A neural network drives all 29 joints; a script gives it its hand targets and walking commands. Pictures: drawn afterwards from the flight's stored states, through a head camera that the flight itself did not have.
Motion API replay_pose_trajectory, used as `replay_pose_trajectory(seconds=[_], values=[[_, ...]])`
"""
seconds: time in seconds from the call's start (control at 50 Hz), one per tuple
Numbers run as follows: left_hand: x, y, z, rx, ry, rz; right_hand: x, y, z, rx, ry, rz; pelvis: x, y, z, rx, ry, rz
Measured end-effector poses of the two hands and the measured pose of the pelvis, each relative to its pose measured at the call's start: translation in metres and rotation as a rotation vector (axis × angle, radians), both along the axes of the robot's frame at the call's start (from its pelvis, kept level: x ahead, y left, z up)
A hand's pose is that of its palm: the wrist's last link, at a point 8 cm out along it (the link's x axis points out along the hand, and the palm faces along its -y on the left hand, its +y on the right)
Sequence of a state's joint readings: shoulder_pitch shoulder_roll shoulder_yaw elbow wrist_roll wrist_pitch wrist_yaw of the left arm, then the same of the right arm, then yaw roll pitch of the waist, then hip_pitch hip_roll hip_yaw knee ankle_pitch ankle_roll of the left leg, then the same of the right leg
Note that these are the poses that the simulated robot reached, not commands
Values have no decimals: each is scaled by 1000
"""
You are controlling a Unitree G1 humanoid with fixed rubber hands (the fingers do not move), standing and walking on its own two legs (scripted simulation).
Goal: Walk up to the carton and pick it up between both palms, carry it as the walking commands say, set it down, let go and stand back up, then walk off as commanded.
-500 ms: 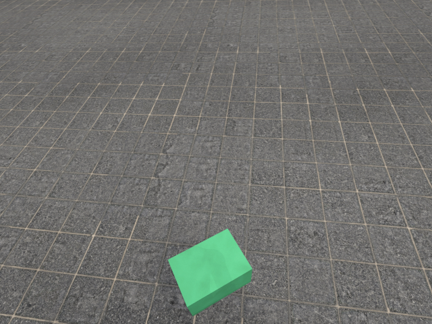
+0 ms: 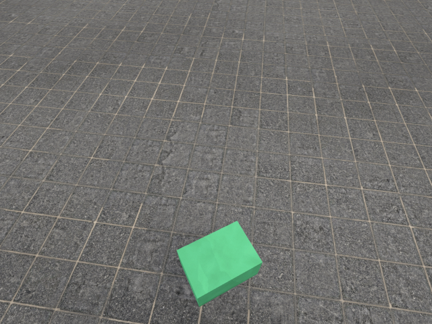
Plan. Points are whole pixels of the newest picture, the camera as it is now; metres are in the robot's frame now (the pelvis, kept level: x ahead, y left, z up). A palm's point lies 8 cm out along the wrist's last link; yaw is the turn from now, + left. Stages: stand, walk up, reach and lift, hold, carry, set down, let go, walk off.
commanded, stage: walk up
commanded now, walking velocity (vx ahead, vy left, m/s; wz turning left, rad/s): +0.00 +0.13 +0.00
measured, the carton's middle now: (218, 262) +0.43 +0.02 -0.69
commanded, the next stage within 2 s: none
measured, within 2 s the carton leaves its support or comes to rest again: neither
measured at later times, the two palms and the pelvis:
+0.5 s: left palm out of the picture -0.01 +0.30 -0.15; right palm out of the picture +0.00 -0.18 -0.14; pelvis -0.01 +0.06 -0.01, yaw +2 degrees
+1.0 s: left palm out of the picture +0.00 +0.31 -0.14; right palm out of the picture +0.05 -0.15 -0.13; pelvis +0.01 +0.08 +0.01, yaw +1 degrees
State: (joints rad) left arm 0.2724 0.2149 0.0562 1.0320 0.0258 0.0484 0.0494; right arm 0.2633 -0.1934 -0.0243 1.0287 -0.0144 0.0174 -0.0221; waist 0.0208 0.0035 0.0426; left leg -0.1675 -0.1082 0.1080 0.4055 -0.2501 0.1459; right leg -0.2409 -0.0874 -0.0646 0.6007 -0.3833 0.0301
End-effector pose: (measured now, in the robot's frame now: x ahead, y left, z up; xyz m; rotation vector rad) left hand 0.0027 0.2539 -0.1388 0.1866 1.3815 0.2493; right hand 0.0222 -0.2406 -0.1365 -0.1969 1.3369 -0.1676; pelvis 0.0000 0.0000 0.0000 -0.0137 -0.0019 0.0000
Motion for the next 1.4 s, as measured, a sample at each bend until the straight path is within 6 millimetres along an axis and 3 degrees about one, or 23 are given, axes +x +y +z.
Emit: replay_pose_trajectory(seconds=[0.08,0.14,0.26,0.32,0.36,0.4,0.48,0.6,0.66,0.76,0.88,1.0,1.08,1.14,1.2,1.26,1.34,1.4], values=[[5,-1,0,-37,3,-10,-5,14,3,4,9,-2,-4,12,3,-10,16,15],[-3,4,0,-38,38,-18,-10,19,3,-3,23,-17,-6,19,4,-6,29,1],[-35,21,9,-16,83,24,-17,20,15,-26,37,-43,-5,24,12,-5,24,28],[-71,29,8,12,123,67,-6,15,11,-42,15,-8,-12,28,6,16,-5,-2],[-80,29,5,3,150,52,1,18,10,-47,-21,-4,-13,35,4,1,-17,-7],[-69,33,-1,-9,120,42,0,28,8,-34,-22,8,-11,41,2,-3,-14,19],[-22,45,-16,-40,-14,2,-21,53,-5,-22,31,12,-8,60,-9,-6,-20,45],[7,52,-3,-65,-50,-69,-28,84,-1,29,14,-50,-5,72,2,13,0,14],[11,61,2,-29,-52,-68,-27,86,-5,46,29,-50,-8,72,1,32,11,20],[-1,66,14,-11,-12,-57,-12,92,-7,66,11,-26,-4,76,6,15,15,17],[-8,62,10,-40,5,-19,13,98,-2,65,-29,-2,9,80,9,13,5,16],[-5,54,1,-86,1,-15,25,88,9,14,-56,8,14,81,9,15,1,14],[-8,49,-2,-105,16,-23,21,84,11,-9,-39,4,14,83,9,15,0,11],[-6,58,-2,-84,18,-2,10,77,14,-37,-9,-7,11,80,9,5,14,38],[3,75,2,-40,-6,25,-21,49,29,-114,103,10,6,66,12,-30,27,121],[12,79,4,-13,-39,30,-51,9,49,-202,218,21,2,50,14,-52,37,146],[23,60,1,-22,-43,9,-65,-45,67,-290,273,32,1,23,12,-68,32,161],[48,29,2,-43,-122,25,-62,-78,69,-298,301,63,6,-2,9,-81,43,209]])
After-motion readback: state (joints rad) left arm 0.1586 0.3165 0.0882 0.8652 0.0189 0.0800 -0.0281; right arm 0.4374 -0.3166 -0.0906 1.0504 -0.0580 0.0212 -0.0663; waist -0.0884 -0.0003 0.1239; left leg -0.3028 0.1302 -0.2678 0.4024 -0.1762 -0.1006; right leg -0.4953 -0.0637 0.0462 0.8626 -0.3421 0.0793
